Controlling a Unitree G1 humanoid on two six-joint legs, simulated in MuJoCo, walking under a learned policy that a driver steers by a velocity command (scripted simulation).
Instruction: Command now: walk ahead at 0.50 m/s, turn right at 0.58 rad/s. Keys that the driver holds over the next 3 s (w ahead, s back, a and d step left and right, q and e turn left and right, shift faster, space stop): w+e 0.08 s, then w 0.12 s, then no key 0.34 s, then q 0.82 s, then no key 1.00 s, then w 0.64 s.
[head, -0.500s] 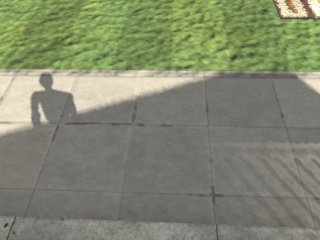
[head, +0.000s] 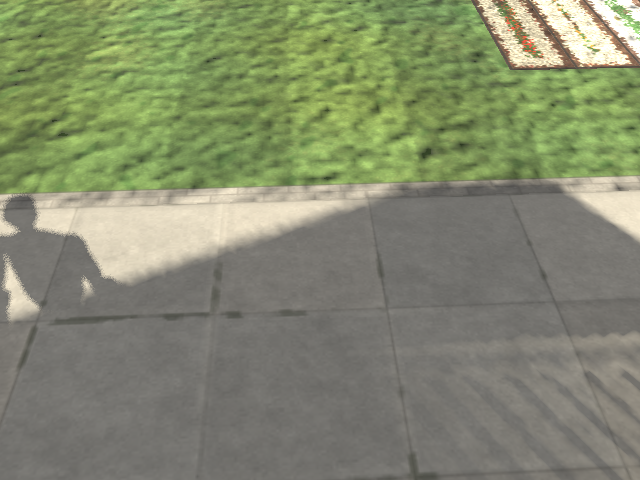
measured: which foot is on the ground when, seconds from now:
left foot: down 0.00-0.56, up 0.58-1.00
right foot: up 0.00-0.52, down 0.54-1.00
